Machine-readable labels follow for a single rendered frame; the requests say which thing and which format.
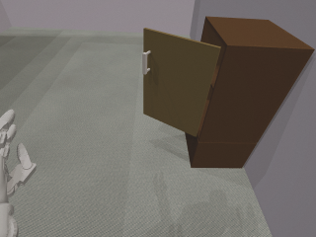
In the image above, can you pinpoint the left robot forearm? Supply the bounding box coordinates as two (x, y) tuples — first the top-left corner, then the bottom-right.
(0, 202), (19, 237)

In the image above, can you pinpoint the cupboard door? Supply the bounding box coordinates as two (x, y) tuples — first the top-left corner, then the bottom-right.
(143, 28), (221, 137)

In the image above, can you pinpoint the left robot hand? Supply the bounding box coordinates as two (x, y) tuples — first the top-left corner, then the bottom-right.
(0, 109), (37, 203)

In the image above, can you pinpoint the handle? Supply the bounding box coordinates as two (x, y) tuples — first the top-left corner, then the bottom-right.
(142, 50), (151, 75)

